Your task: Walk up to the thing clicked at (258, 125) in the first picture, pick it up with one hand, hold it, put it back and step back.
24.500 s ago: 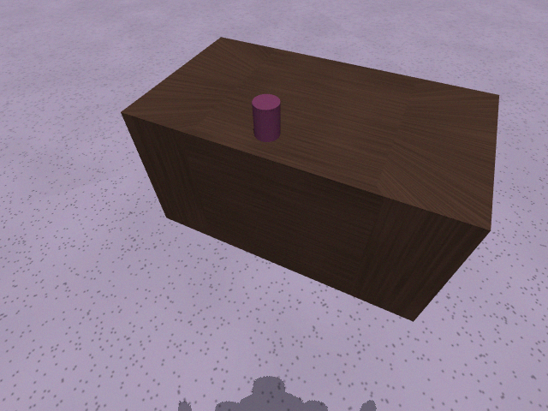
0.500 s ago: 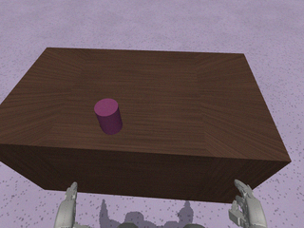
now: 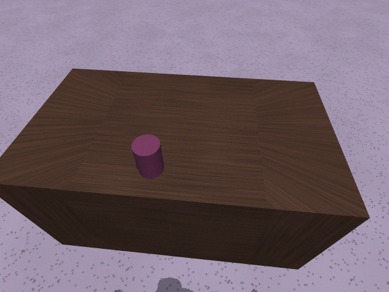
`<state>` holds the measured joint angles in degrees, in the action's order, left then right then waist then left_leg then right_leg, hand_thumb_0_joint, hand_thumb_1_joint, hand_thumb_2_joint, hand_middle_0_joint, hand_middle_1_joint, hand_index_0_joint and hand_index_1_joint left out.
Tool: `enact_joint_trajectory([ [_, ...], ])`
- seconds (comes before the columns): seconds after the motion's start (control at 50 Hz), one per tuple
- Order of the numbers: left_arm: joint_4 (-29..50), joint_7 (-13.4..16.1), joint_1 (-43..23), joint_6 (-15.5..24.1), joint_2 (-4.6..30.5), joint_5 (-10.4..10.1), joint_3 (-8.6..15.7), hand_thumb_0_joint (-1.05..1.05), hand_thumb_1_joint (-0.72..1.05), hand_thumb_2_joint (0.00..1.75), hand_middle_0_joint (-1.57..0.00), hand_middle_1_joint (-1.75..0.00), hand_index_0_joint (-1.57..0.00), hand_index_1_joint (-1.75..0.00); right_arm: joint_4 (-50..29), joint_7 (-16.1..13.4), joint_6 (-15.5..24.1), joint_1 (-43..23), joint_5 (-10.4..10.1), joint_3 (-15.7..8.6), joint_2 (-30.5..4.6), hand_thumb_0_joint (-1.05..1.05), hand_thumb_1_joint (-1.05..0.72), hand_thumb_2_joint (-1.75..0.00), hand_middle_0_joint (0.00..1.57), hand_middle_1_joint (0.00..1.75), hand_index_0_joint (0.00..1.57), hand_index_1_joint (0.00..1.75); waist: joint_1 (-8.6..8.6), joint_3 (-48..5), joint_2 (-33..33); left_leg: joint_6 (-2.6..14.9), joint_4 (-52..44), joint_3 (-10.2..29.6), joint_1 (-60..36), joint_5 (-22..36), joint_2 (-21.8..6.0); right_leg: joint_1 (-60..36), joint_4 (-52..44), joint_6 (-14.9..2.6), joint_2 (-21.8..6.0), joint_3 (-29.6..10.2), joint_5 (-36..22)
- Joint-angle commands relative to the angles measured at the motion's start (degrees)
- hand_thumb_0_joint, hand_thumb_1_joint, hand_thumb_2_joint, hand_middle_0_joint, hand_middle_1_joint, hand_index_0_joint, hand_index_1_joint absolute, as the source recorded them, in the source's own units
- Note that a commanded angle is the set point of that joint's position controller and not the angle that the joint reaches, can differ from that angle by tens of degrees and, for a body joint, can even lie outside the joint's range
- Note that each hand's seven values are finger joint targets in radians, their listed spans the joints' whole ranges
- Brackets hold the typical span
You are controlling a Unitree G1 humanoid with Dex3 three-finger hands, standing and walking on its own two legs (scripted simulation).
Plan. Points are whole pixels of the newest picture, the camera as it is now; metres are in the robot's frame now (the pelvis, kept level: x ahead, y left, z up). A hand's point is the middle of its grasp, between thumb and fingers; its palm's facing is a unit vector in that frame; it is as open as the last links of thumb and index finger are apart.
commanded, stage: stand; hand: left
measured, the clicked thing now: (148, 157) +0.49 +0.17 -0.10
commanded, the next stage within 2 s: none
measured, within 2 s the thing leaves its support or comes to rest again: neither
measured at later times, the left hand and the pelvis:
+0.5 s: hand out of the picture +0.04 +0.25 -0.14, palm faces +0.00 -0.94 -0.34, open 7.4 cm; pelvis -0.01 +0.00 +0.02, yaw +0 degrees
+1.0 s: hand out of the picture +0.05 +0.24 -0.14, palm faces -0.02 -0.94 -0.34, open 7.4 cm; pelvis -0.01 -0.01 +0.02, yaw +0 degrees
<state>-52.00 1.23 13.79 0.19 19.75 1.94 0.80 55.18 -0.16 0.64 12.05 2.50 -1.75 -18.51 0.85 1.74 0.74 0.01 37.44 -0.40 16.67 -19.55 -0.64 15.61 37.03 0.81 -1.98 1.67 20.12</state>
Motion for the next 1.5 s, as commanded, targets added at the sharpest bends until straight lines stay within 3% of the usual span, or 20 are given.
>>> enact_joint_trajectory([
  [0.0, 0.64, 0.60, -3.81, 1.94, 9.65, -0.68, 2.02, 0.00, 0.88, 0.90, -0.20, -0.30, -0.20, -0.30, -1.45, -0.84, 1.85, -3.62, -0.27, -2.04, -10.64, 0.00, -0.90, -0.90, 0.20, 0.30, 0.20, 0.30, -0.09, -3.84, -2.96, 2.91, -12.94, 7.54, -5.36, 14.59, -5.08, -3.69, -10.46, -3.29, -3.77, -5.58, -13.79],
  [0.08, -3.35, 0.63, -4.55, 2.04, 10.56, -0.71, 1.72, 0.00, 0.90, 0.90, -0.20, -0.30, -0.20, -0.30, 1.56, -1.07, 1.63, -3.35, -0.80, -1.68, -10.72, 0.00, -0.90, -0.90, 0.20, 0.30, 0.20, 0.30, -0.50, -3.26, 0.00, 2.09, -14.25, 6.23, -8.05, 17.81, -4.86, -6.18, -13.80, -3.07, -4.82, -5.96, -17.23],
  [0.2, -7.38, 0.31, -5.90, 1.78, 10.25, -0.78, 1.19, 0.00, 0.90, 0.90, -0.20, -0.30, -0.20, -0.30, 4.61, -0.84, 1.13, -5.39, -0.90, -1.50, -11.29, 0.00, -0.90, -0.90, 0.20, 0.30, 0.20, 0.30, -0.29, 1.18, -1.88, 1.70, -20.27, 6.66, -6.17, 8.12, -5.01, -6.58, -18.65, -2.13, -4.53, -5.63, -8.02],
  [0.4, -10.47, 0.08, -7.87, 2.02, 10.61, -0.68, 1.35, 0.00, 0.90, 0.90, -0.20, -0.30, -0.20, -0.30, 6.83, -0.64, 1.24, -6.18, -1.25, -1.36, -11.09, 0.00, -0.90, -0.90, 0.20, 0.30, 0.20, 0.30, -0.58, -0.17, -0.31, 1.41, -22.36, 6.41, -8.35, 10.43, -5.44, -8.36, -21.04, -1.61, -5.27, -5.83, -9.81],
  [0.56, -11.12, -0.04, -8.87, 1.87, 11.17, -0.83, 1.37, 0.00, 0.90, 0.90, -0.20, -0.30, -0.20, -0.30, 7.55, -0.49, 0.85, -5.95, -1.20, -1.23, -11.61, 0.00, -0.90, -0.90, 0.20, 0.30, 0.20, 0.30, -0.97, 0.41, -0.96, 1.19, -23.23, 5.91, -7.11, 7.03, -5.36, -8.23, -22.37, -1.52, -5.18, -6.08, -6.53],
  [0.6, -11.34, -0.09, -8.56, 1.87, 10.75, -0.78, 1.24, 0.00, 0.90, 0.90, -0.20, -0.30, -0.20, -0.30, 7.55, -0.54, 0.91, -6.68, -1.28, -1.19, -11.93, 0.00, -0.90, -0.90, 0.20, 0.30, 0.20, 0.30, -0.76, -0.83, -2.04, 1.43, -22.77, 5.97, -8.17, 8.53, -5.82, -8.76, -22.08, -1.69, -5.52, -6.31, -9.11],
  [0.82, -12.00, -0.23, -8.56, 1.67, 11.18, -0.93, 1.20, 0.00, 0.90, 0.90, -0.20, -0.30, -0.20, -0.30, 7.97, -0.50, 0.91, -6.70, -1.44, -0.72, -12.04, 0.00, -0.90, -0.90, 0.20, 0.30, 0.20, 0.30, -0.81, 0.00, -0.50, 1.23, -23.35, 5.83, -7.65, 8.47, -5.88, -8.60, -22.08, -1.77, -5.22, -5.89, -8.23],
  [0.92, -11.60, -0.25, -8.89, 1.89, 11.06, -0.98, 1.16, 0.00, 0.90, 0.90, -0.20, -0.30, -0.20, -0.30, 7.95, -0.43, 1.05, -6.60, -1.51, -0.65, -12.32, 0.00, -0.90, -0.90, 0.20, 0.30, 0.20, 0.30, -0.98, -1.25, -0.59, 1.24, -22.46, 5.52, -9.11, 12.53, -6.26, -9.03, -22.15, -1.72, -5.57, -6.12, -11.15],
  [0.98, -11.57, -0.30, -9.02, 1.78, 11.00, -1.03, 1.22, 0.00, 0.90, 0.90, -0.20, -0.30, -0.20, -0.30, 8.13, -0.55, 1.12, -6.71, -1.51, -0.58, -12.46, 0.00, -0.90, -0.90, 0.20, 0.30, 0.20, 0.30, -1.06, -1.67, -1.59, 1.14, -22.77, 5.39, -9.56, 11.91, -6.26, -8.99, -22.05, -1.70, -5.55, -6.05, -12.11],
  [1.1, -11.60, -0.26, -9.36, 1.94, 10.83, -1.14, 1.18, 0.00, 0.90, 0.90, -0.20, -0.30, -0.20, -0.30, 8.11, -0.59, 1.26, -7.26, -1.75, -0.60, -12.70, 0.00, -0.90, -0.90, 0.20, 0.30, 0.20, 0.30, -0.97, -3.35, -0.43, 1.13, -21.63, 4.91, -11.46, 19.17, -6.82, -10.86, -21.27, -1.61, -5.79, -5.70, -18.68],
  [1.18, -11.78, -0.21, -9.25, 2.07, 11.12, -1.40, 1.24, 0.00, 0.90, 0.90, -0.20, -0.30, -0.20, -0.30, 8.36, -0.54, 1.05, -7.00, -1.81, -0.51, -12.60, 0.00, -0.90, -0.90, 0.20, 0.30, 0.20, 0.30, -1.09, -2.68, 0.17, 0.90, -21.85, 4.82, -11.25, 18.99, -6.77, -11.14, -21.70, -1.39, -5.87, -5.67, -19.62],
  [1.22, -11.72, -0.19, -9.68, 2.02, 11.28, -1.29, 1.31, 0.00, 0.90, 0.90, -0.20, -0.30, -0.20, -0.30, 8.36, -0.54, 0.96, -7.29, -1.71, -0.38, -12.31, 0.00, -0.90, -0.90, 0.20, 0.30, 0.20, 0.30, -1.18, -1.88, -0.60, 0.82, -22.26, 4.75, -10.37, 16.55, -6.57, -10.75, -22.38, -1.23, -5.78, -5.71, -17.28],
  [1.32, -11.39, -0.23, -9.92, 1.95, 11.12, -1.32, 1.44, 0.00, 0.90, 0.90, -0.20, -0.30, -0.20, -0.30, 8.12, -0.69, 1.10, -7.62, -1.76, -0.59, -13.06, 0.00, -0.90, -0.90, 0.20, 0.30, 0.20, 0.30, -1.11, -3.45, -1.49, 0.90, -21.68, 4.62, -11.78, 19.35, -7.04, -11.62, -21.77, -1.50, -5.96, -5.76, -20.04],
  [1.44, -11.30, -0.45, -10.18, 1.59, 11.19, -1.34, 1.55, 0.00, 0.90, 0.90, -0.20, -0.30, -0.20, -0.30, 8.21, -0.70, 1.12, -8.04, -1.69, -0.48, -12.79, 0.00, -0.90, -0.90, 0.20, 0.30, 0.20, 0.30, -1.06, -2.59, -1.71, 0.57, -22.88, 4.33, -11.27, 15.73, -6.91, -10.39, -22.19, -1.62, -5.55, -5.79, -15.91],
  [1.48, -11.28, -0.43, -10.19, 1.69, 11.24, -1.38, 1.52, 0.00, 0.90, 0.90, -0.20, -0.30, -0.20, -0.30, 8.12, -0.61, 1.17, -8.33, -1.73, -0.49, -12.81, 0.00, -0.90, -0.90, 0.20, 0.30, 0.20, 0.30, -0.95, -2.53, -1.26, 0.64, -22.87, 4.65, -11.18, 17.41, -7.11, -10.84, -22.03, -1.77, -5.68, -5.86, -17.13],
])
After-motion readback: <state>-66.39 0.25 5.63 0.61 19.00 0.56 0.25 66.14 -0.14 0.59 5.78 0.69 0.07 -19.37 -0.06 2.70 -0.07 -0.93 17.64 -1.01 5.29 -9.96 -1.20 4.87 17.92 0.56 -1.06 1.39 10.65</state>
